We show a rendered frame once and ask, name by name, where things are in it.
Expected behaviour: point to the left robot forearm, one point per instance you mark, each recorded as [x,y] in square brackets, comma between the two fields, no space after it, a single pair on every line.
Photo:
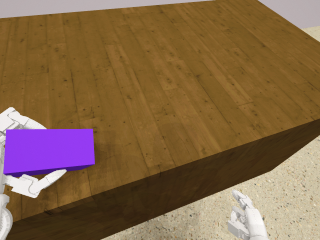
[6,219]

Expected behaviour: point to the sponge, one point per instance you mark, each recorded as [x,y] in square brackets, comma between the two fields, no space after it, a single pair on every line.
[43,151]

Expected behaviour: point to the right robot hand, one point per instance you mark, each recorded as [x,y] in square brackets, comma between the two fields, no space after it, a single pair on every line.
[250,222]

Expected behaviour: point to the table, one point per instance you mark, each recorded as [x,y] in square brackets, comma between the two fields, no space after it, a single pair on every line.
[185,100]

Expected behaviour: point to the left robot hand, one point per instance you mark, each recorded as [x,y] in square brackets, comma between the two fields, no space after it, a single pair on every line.
[26,185]

